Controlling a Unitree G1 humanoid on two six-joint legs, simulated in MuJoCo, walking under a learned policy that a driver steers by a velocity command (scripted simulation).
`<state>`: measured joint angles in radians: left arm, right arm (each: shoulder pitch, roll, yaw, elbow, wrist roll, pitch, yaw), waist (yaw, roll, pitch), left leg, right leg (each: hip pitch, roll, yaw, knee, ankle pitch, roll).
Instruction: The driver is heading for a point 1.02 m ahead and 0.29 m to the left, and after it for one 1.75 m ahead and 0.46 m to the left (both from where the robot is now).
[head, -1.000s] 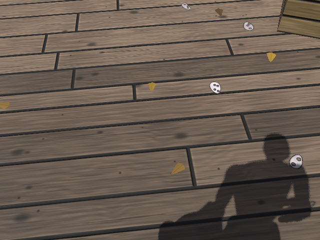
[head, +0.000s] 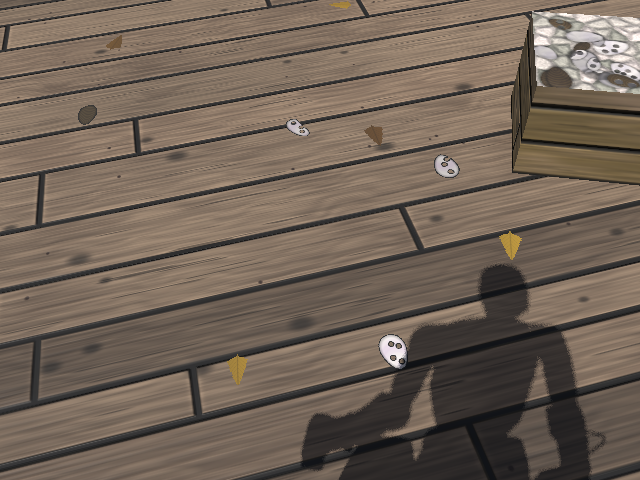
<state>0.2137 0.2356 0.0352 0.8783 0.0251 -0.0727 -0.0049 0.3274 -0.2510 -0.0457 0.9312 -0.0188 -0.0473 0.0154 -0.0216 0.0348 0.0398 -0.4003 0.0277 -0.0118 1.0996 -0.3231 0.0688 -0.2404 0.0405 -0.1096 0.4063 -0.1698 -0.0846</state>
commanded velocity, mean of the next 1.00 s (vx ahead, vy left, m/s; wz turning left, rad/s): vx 0.50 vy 0.00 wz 0.44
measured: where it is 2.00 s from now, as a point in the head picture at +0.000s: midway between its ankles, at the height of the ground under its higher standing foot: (204, 316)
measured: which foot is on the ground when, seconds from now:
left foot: up 0.00-0.38, down 0.40-0.92, up 0.94-1.00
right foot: down 0.00-0.42, up 0.44-0.90, down 0.92-1.00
